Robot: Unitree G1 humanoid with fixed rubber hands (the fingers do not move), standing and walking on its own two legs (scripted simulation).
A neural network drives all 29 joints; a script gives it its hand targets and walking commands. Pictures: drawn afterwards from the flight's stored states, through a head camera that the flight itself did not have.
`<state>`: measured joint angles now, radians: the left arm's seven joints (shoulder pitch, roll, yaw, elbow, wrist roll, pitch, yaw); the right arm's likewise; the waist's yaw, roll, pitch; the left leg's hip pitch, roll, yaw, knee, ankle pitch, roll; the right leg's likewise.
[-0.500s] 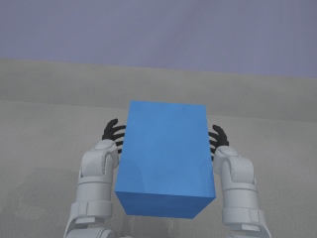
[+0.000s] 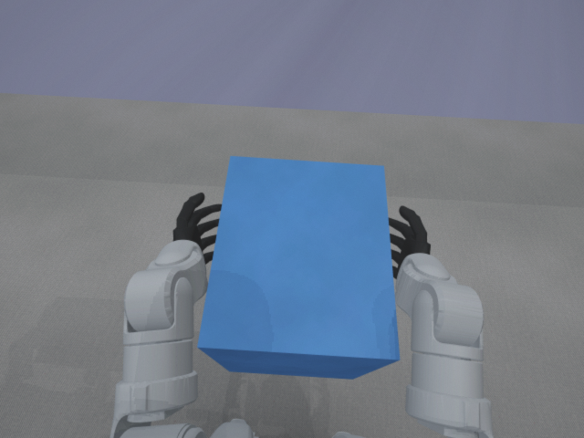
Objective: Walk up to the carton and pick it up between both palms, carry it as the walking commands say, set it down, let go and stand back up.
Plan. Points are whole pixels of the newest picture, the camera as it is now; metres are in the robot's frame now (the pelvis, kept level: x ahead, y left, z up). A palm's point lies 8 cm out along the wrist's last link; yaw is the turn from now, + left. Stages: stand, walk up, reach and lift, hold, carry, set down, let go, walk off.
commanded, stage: carry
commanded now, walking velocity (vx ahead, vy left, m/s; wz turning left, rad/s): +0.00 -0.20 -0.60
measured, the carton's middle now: (298, 280) +0.32 +0.02 +0.03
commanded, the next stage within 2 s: none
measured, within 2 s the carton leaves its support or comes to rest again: neither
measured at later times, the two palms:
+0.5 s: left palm (291, 293) +0.27 +0.03 +0.09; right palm (544, 367) +0.21 -0.25 +0.08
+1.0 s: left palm (447, 369) +0.19 -0.13 +0.10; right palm out of the picture +0.06 -0.39 +0.10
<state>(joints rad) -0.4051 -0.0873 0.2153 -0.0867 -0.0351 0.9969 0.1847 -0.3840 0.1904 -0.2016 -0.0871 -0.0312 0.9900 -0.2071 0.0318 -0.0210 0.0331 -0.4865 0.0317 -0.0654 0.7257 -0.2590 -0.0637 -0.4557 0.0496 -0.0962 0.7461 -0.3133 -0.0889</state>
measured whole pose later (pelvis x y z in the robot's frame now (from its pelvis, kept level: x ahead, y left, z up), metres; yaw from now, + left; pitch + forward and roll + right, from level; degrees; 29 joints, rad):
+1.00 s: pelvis -0.13 -0.14 +0.01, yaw -31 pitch +1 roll -2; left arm -0.18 -0.14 0.13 -0.42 -0.02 1.15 0.22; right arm -0.20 0.14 -0.07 -0.35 0.00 1.13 -0.18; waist 0.05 0.00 0.02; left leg -0.36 0.29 0.14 0.72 -0.35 -0.13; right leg -0.45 -0.01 -0.06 0.68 -0.39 0.01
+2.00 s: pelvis -0.46 -0.33 -0.01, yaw -63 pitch +0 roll -2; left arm -0.19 -0.14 0.11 -0.43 -0.02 1.14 0.20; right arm -0.18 0.14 -0.07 -0.41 0.00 1.14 -0.19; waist 0.00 0.06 0.07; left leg -0.42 0.35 0.06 0.88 -0.46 -0.18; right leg -0.45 0.01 -0.07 0.82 -0.36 0.00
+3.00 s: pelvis -0.82 -0.36 +0.00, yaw -98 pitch +1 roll -1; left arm -0.15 -0.13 0.11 -0.43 0.00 1.15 0.20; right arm -0.17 0.14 -0.06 -0.37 0.00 1.13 -0.18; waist 0.04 -0.04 0.10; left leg -0.38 0.20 0.17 0.76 -0.37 -0.06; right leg -0.55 0.04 -0.03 0.97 -0.46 0.01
